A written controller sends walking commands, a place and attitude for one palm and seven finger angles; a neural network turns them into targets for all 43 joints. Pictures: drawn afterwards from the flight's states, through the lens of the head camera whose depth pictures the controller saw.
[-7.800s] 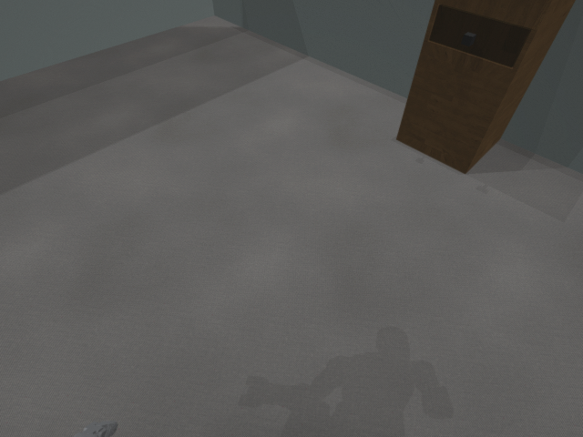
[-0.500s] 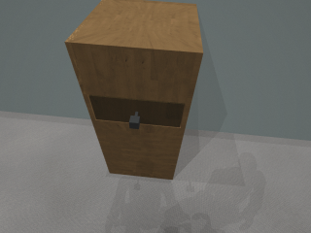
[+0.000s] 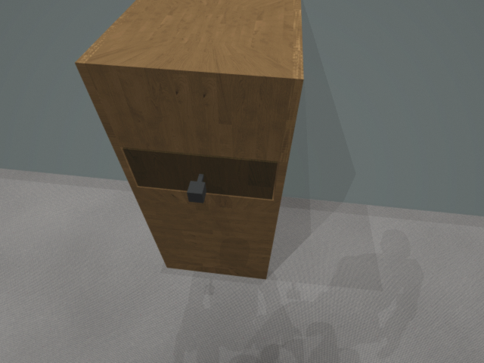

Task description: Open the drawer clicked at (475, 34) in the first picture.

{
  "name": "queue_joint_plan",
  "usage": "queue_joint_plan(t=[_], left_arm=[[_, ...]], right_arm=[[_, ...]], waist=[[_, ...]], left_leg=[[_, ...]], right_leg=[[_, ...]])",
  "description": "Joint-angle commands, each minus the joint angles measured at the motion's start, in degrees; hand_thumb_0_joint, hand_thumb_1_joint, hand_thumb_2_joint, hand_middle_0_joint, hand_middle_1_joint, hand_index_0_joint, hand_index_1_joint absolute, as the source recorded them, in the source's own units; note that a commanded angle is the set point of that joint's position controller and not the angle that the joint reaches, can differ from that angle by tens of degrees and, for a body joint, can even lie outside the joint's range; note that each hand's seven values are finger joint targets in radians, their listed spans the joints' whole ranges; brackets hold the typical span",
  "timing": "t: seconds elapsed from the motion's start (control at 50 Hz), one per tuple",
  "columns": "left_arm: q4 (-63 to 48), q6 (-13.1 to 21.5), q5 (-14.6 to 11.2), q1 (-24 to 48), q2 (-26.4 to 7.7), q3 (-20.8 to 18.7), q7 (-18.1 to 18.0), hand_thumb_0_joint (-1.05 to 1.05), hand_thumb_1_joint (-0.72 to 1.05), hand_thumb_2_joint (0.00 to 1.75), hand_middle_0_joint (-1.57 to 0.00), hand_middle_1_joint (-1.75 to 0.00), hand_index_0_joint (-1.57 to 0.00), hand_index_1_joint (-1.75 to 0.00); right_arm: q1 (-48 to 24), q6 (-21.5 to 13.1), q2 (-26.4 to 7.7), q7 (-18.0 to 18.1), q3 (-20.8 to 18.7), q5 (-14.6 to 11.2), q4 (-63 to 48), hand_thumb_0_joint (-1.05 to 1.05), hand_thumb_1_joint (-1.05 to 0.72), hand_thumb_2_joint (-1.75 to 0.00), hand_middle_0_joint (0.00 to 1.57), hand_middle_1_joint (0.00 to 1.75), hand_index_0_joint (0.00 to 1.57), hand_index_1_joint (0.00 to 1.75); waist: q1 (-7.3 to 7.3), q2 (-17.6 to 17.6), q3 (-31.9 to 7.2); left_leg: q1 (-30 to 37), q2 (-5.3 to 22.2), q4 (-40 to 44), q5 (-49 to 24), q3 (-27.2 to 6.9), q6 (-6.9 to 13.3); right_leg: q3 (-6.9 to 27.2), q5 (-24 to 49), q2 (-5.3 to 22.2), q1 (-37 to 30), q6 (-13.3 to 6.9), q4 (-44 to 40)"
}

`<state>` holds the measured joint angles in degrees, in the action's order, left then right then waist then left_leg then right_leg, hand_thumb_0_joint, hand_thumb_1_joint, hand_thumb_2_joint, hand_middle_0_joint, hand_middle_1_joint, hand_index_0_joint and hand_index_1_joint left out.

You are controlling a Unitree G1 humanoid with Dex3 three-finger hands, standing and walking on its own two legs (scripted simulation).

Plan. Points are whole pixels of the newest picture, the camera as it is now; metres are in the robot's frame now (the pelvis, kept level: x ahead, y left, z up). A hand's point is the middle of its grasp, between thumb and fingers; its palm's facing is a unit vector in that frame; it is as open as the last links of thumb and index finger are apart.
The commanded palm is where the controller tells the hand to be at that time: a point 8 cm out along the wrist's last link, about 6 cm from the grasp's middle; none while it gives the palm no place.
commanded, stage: come to a stop and stand still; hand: left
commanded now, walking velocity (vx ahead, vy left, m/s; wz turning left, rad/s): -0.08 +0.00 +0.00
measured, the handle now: (198, 186) +0.53 +0.16 -0.11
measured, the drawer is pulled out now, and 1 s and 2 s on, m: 0.00 0.00 0.00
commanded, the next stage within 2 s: look again from close up in 0.66 s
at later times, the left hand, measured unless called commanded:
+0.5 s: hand out of the picture +0.01 +0.24 -0.16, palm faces +0.01 -0.97 -0.25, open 7.3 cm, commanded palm none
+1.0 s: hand out of the picture -0.05 +0.20 -0.17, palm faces +0.00 -0.99 -0.15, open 7.4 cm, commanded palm none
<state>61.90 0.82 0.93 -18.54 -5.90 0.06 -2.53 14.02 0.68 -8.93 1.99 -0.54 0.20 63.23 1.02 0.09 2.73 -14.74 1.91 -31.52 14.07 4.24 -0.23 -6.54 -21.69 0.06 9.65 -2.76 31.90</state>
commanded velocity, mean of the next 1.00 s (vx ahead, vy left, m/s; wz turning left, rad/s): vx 0.00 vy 0.00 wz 0.00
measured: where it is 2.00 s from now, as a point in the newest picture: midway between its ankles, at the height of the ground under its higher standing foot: outside the picture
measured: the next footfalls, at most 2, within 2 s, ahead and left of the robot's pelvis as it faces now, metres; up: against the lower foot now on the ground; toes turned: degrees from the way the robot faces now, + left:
none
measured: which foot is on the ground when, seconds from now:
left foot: down 0.00-1.00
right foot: down 0.00-1.00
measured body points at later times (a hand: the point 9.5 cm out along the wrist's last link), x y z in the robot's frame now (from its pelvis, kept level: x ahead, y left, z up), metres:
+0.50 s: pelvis -0.04 +0.05 +0.00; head -0.04 +0.05 +0.45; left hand +0.01 +0.29 -0.14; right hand +0.02 -0.18 -0.15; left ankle +0.00 +0.13 -0.73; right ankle -0.05 -0.08 -0.73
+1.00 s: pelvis -0.02 +0.04 +0.01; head +0.00 +0.05 +0.46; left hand -0.04 +0.25 -0.16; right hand -0.03 -0.17 -0.15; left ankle +0.00 +0.13 -0.73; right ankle -0.05 -0.08 -0.73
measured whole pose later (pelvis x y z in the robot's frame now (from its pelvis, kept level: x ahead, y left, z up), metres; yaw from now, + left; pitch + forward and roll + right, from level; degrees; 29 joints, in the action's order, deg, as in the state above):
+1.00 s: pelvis -0.02 +0.04 +0.01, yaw -1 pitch +0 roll +0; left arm 64.1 0.2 0.7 -18.8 -7.3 1.5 -1.9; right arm 16.7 -0.8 -8.4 1.0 1.3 0.5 63.6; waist 0.5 0.7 1.8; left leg -14.2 -2.0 -26.3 12.1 3.9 3.3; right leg -3.2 -16.9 2.2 10.1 0.7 27.3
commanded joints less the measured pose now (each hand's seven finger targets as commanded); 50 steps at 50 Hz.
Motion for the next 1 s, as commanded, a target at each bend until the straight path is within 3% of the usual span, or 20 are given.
queue_joint_plan(t=[0.0, 0.04, 0.08, 0.12, 0.14, 0.16, 0.18, 0.2, 0.22, 0.24, 0.26, 0.28, 0.3, 0.32, 0.36, 0.46, 0.54, 0.7, 0.82, 0.98], left_arm=[[-3.64, -0.53, 0.33, -3.29, -8.74, -2.57, -0.9, 0.0, 0.9, 0.9, -0.2, -0.3, -0.2, -0.3], [-3.78, -0.66, 0.16, -3.09, -7.9, -2.27, -0.73, 0.0, 0.9, 0.9, -0.2, -0.3, -0.2, -0.3], [-3.73, -0.56, 0.37, -3.3, -7.68, -2.02, -0.54, 0.0, 0.9, 0.9, -0.2, -0.3, -0.2, -0.3], [-3.93, -0.53, 0.26, -2.48, -7.93, -1.99, -0.32, 0.0, 0.9, 0.9, -0.2, -0.3, -0.2, -0.3], [-2.58, 0.91, 0.51, -8.06, -9.22, -1.78, -2.22, 0.0, 0.9, 0.9, -0.2, -0.3, -0.2, -0.3], [-5.77, 1.74, 0.57, -3.71, -12.63, -2.01, -1.7, 0.0, 0.9, 0.9, -0.2, -0.3, -0.2, -0.3], [-6.86, 2.32, 0.75, -2.6, -12.64, -2.24, -1.45, 0.0, 0.9, 0.9, -0.2, -0.3, -0.2, -0.3], [-7.9, 2.33, 0.75, -1.43, -12.5, -2.06, -1.25, 0.0, 0.9, 0.9, -0.2, -0.3, -0.2, -0.3], [-8.39, 2.16, 0.59, -0.45, -12.53, -2.08, -1.14, 0.0, 0.9, 0.9, -0.2, -0.3, -0.2, -0.3], [-8.86, 1.81, 0.19, 0.78, -12.31, -1.86, -1.09, 0.0, 0.9, 0.9, -0.2, -0.3, -0.2, -0.3], [-9.26, 1.25, -0.05, 0.67, -11.1, -1.58, -0.93, 0.0, 0.9, 0.9, -0.2, -0.3, -0.2, -0.3], [-9.42, 0.39, 0.21, 0.39, -10.21, -1.49, -0.93, 0.0, 0.9, 0.9, -0.2, -0.3, -0.2, -0.3], [-8.97, -0.3, 0.09, 0.15, -9.9, -1.28, -0.76, 0.0, 0.9, 0.9, -0.2, -0.3, -0.2, -0.3], [-8.65, -0.61, 0.09, -0.6, -9.72, -1.07, -0.52, 0.0, 0.9, 0.9, -0.2, -0.3, -0.2, -0.3], [-8.37, -0.85, 0.18, -0.43, -9.59, -0.85, -0.01, 0.0, 0.9, 0.9, -0.2, -0.3, -0.2, -0.3], [-8.28, -0.95, 0.33, -0.25, -10.48, -0.87, 0.64, 0.0, 0.9, 0.9, -0.2, -0.3, -0.2, -0.3], [-7.3, -0.73, 0.33, -1.34, -10.44, -0.75, 0.9, 0.0, 0.9, 0.9, -0.2, -0.3, -0.2, -0.3], [-3.71, 0.01, 0.11, -2.21, -9.67, -0.16, 0.82, 0.0, 0.9, 0.9, -0.2, -0.3, -0.2, -0.3], [-1.02, 0.34, -0.03, -3.03, -8.64, 0.21, 0.6, 0.0, 0.9, 0.9, -0.2, -0.3, -0.2, -0.3], [0.75, 0.54, 0.03, -4.03, -7.44, 0.19, 0.29, 0.0, 0.9, 0.9, -0.2, -0.3, -0.2, -0.3]], right_arm=[[3.65, -0.61, -4.73, 0.2, -1.1, 0.48, -2.88, 0.0, -0.9, -0.9, 0.2, 0.3, 0.2, 0.3], [2.51, -0.75, -5.02, 0.35, -0.96, 0.39, -3.65, 0.0, -0.9, -0.9, 0.2, 0.3, 0.2, 0.3], [1.1, -0.86, -4.84, 0.17, -0.98, 0.43, -4.37, 0.0, -0.9, -0.9, 0.2, 0.3, 0.2, 0.3], [0.62, -0.76, -4.68, -0.02, -0.96, 0.6, -4.87, 0.0, -0.9, -0.9, 0.2, 0.3, 0.2, 0.3], [-5.18, -1.52, -6.74, -0.08, -1.64, -0.13, -9.46, 0.0, -0.9, -0.9, 0.2, 0.3, 0.2, 0.3], [-0.92, -0.84, -3.38, -1.07, -1.29, 0.08, -10.8, 0.0, -0.9, -0.9, 0.2, 0.3, 0.2, 0.3], [-1.31, -0.61, -2.82, -1.58, -1.0, 0.5, -10.81, 0.0, -0.9, -0.9, 0.2, 0.3, 0.2, 0.3], [-0.86, -0.66, -3.2, -1.56, -1.1, 0.39, -11.82, 0.0, -0.9, -0.9, 0.2, 0.3, 0.2, 0.3], [0.25, -0.79, -3.12, -1.52, -1.0, 0.36, -11.62, 0.0, -0.9, -0.9, 0.2, 0.3, 0.2, 0.3], [2.17, -0.94, -3.97, -1.43, -0.89, 0.38, -11.04, 0.0, -0.9, -0.9, 0.2, 0.3, 0.2, 0.3], [2.6, -1.15, -5.45, -1.3, -0.97, 0.58, -10.92, 0.0, -0.9, -0.9, 0.2, 0.3, 0.2, 0.3], [2.75, -1.4, -6.79, -1.31, -0.96, 0.9, -11.04, 0.0, -0.9, -0.9, 0.2, 0.3, 0.2, 0.3], [1.61, -1.35, -7.66, -1.2, -0.73, 0.9, -11.1, 0.0, -0.9, -0.9, 0.2, 0.3, 0.2, 0.3], [0.5, -1.22, -7.98, -1.09, -0.7, 0.86, -11.61, 0.0, -0.9, -0.9, 0.2, 0.3, 0.2, 0.3], [-0.33, -1.06, -7.99, -1.16, -0.7, 0.89, -12.18, 0.0, -0.9, -0.9, 0.2, 0.3, 0.2, 0.3], [1.01, -1.15, -9.1, -1.35, -0.53, 1.18, -11.21, 0.0, -0.9, -0.9, 0.2, 0.3, 0.2, 0.3], [1.87, -1.44, -9.31, -1.28, -0.31, 1.13, -9.8, 0.0, -0.9, -0.9, 0.2, 0.3, 0.2, 0.3], [4.37, -2.15, -7.74, -1.01, 0.24, 0.61, -5.7, 0.0, -0.9, -0.9, 0.2, 0.3, 0.2, 0.3], [5.34, -2.35, -6.36, -0.79, 0.55, 0.36, -2.97, 0.0, -0.9, -0.9, 0.2, 0.3, 0.2, 0.3], [5.51, -2.73, -5.05, -0.35, 0.65, 0.27, -1.13, 0.0, -0.9, -0.9, 0.2, 0.3, 0.2, 0.3]], waist=[[-0.81, -1.69, -1.25], [-0.25, -3.0, -1.32], [-0.02, 0.23, -1.2], [-0.36, -0.31, -1.71], [1.66, 0.6, -0.44], [-1.88, 4.09, -3.51], [-0.96, 4.16, -6.23], [-1.73, 2.29, -6.45], [-2.44, 2.38, -6.8], [-3.24, 2.58, -6.25], [-2.65, 0.05, -4.64], [-1.74, -3.84, -2.18], [-0.98, -7.35, 0.25], [-0.33, -6.37, 2.39], [-0.22, -2.23, 5.14], [-0.32, -1.63, 3.11], [-0.19, -1.56, 0.22], [-0.69, -0.63, -0.61], [-0.93, -0.07, 1.12], [-0.88, 0.58, -0.34]], left_leg=[[5.99, 6.14, 1.83, -28.25, -3.41, 2.44], [4.79, 7.11, 3.71, -26.73, -5.58, 4.26], [3.71, 6.22, 4.14, -20.28, -5.39, 3.7], [3.2, 5.26, 5.01, -13.84, -4.88, 2.84], [1.31, 4.94, -8.91, -14.15, -2.14, 0.9], [-5.99, 1.1, -9.93, 6.44, -2.56, 1.05], [-5.74, 1.62, -9.43, 8.16, -2.51, 1.28], [-5.18, 0.65, -7.45, 7.29, -2.4, 1.34], [-2.24, -0.1, -3.0, 3.9, -1.97, 1.3], [1.52, 0.5, 1.28, -2.55, -2.68, 1.54], [3.53, 2.78, 2.62, -9.74, -5.22, 2.41], [1.28, 5.51, 3.81, -13.33, -8.48, 4.1], [-1.77, 6.57, 6.55, -11.72, -11.58, 5.64], [-4.27, 6.72, 8.81, -6.24, -12.67, 6.21], [-7.89, 5.43, 12.48, 7.22, -13.07, 5.55], [-8.15, 5.18, 17.19, 17.22, -14.31, 5.19], [-5.62, 5.21, 17.82, 15.92, -14.44, 5.22], [-1.79, 4.5, 15.46, 6.2, -11.97, 4.71], [-0.67, 3.74, 13.09, 0.64, -9.58, 4.16], [2.65, 3.85, 10.3, -7.84, -8.17, 4.13]], right_leg=[[6.93, 30.5, 8.36, 3.93, -0.05, -2.33], [6.4, 21.09, 6.54, 3.74, 0.94, -3.68], [7.42, 19.79, 6.86, 3.24, 0.81, -5.67], [8.51, 17.59, 7.66, 3.49, 0.17, -7.1], [15.6, 48.83, 11.42, 4.38, 3.22, -9.8], [16.25, 47.12, 15.46, -1.74, -0.62, -8.56], [15.82, 46.5, 15.99, -3.64, -3.79, -7.43], [13.75, 44.44, 14.68, -4.21, -5.43, -5.78], [11.95, 41.27, 13.22, -3.21, -5.3, -4.2], [10.04, 33.99, 11.19, -0.32, -3.85, -2.83], [8.24, 24.6, 8.31, 3.28, -1.77, -2.36], [6.15, 13.51, 5.6, 4.33, -0.44, -2.04], [4.8, 4.25, 3.35, 4.23, 0.67, -2.13], [4.5, 0.73, 2.54, 4.16, 0.9, -3.04], [5.19, -0.47, 2.96, 4.27, 0.71, -5.11], [5.54, -2.17, 3.43, 3.75, 0.64, -5.82], [6.04, -0.97, 3.6, 3.15, 0.53, -6.42], [7.08, 4.07, 5.12, 2.4, 0.64, -8.71], [7.71, 5.51, 5.84, 3.09, 0.76, -9.94], [7.75, 9.8, 5.95, 2.69, 0.97, -9.57]])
